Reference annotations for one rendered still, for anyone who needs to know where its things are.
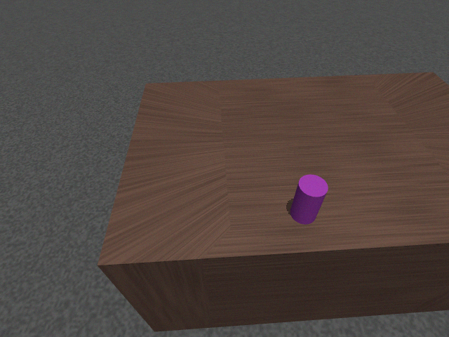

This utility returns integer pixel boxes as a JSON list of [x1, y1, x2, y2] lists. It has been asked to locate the can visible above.
[[290, 174, 328, 225]]

